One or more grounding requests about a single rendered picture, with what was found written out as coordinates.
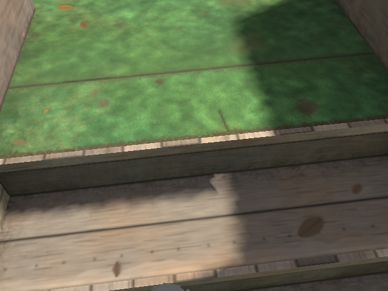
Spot stairs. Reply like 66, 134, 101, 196
0, 132, 388, 291

